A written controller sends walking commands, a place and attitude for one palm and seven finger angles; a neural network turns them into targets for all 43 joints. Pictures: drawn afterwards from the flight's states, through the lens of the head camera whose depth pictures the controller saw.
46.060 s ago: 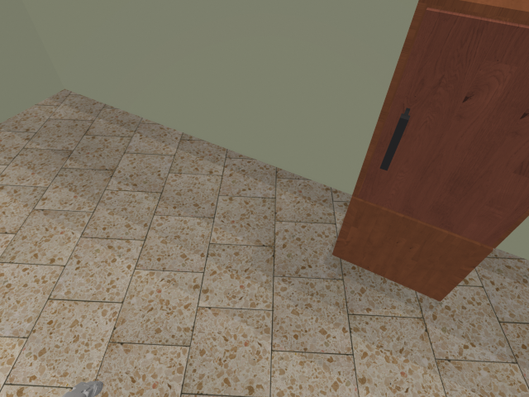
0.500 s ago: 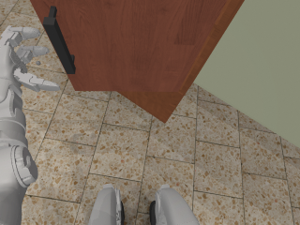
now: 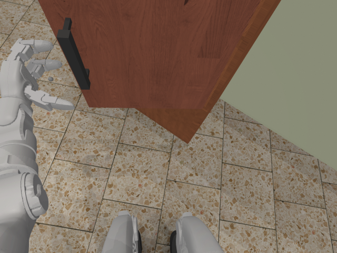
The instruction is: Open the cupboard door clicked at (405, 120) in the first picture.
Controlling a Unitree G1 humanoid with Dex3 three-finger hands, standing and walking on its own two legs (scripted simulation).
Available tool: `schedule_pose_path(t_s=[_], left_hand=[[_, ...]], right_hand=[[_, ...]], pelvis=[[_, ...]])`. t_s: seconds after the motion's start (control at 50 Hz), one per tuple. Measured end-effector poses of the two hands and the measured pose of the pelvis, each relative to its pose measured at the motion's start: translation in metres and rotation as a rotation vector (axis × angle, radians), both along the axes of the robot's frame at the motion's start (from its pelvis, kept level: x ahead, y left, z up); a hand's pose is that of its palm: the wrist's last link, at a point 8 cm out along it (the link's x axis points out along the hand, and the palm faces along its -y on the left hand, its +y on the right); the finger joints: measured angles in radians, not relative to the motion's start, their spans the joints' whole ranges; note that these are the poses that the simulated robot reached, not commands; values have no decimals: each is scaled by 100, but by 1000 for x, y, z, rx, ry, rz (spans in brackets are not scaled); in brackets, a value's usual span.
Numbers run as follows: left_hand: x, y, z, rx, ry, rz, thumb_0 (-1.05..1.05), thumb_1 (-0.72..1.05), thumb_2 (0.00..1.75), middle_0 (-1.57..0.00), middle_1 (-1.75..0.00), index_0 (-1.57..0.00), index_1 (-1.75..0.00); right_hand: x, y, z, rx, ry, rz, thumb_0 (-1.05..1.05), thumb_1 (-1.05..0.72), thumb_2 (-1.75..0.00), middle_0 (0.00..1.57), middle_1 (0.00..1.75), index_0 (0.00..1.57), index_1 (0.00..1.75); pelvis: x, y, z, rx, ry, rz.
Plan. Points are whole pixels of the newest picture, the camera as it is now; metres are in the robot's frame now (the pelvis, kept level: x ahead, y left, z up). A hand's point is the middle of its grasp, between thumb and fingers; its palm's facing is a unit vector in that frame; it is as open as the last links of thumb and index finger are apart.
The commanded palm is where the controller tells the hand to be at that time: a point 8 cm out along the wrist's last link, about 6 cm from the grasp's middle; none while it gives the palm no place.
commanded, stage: move the hooked fingers beside the handle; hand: left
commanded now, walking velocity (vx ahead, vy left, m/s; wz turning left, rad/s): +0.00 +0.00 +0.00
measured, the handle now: (77, 57) +0.56 +0.20 +0.04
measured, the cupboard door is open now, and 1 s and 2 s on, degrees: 37 37 38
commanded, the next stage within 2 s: slide the fingers in behind the handle in 0.18 s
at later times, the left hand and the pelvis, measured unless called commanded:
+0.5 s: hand (57, 79) +0.49 +0.23 +0.05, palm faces +0.04 -1.00 +0.00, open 14.0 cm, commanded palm +0.48 +0.26 +0.05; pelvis -0.01 -0.01 -0.01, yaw +0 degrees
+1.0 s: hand (70, 79) +0.49 +0.20 +0.05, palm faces +0.07 -1.00 -0.01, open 14.1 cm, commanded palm +0.46 +0.23 +0.05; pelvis +0.00 -0.01 +0.00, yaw +0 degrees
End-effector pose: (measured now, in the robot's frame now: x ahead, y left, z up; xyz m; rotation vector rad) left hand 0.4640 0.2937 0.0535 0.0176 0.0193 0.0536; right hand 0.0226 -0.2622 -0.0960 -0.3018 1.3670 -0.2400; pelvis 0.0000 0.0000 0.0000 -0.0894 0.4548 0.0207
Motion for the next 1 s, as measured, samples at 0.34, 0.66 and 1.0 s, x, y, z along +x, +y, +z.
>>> schedule_pose_path(t_s=[0.34, 0.66, 1.0], left_hand=[[-4, 1, -3, -1, 19, 7, -1, -50, 30, -30, -120, -30, -120], [8, -26, -4, -7, 1, -13, -1, -50, 30, -30, -120, -30, -120], [1, -40, -1, -12, -1, 13, -1, -50, 30, -27, -118, -27, -118]], right_hand=[[3, -10, -4, -10, -22, 16, 1, -91, -90, 21, 30, 21, 30], [-10, -6, -5, 7, 6, -13, 1, -91, -90, 21, 30, 21, 30], [-3, -3, -4, 36, -16, -17, 1, -91, -90, 21, 30, 21, 30]], pelvis=[[-5, -7, -5, 4, -2, 3], [-3, -7, -4, 6, 9, -4], [1, -8, 1, 17, -10, -5]])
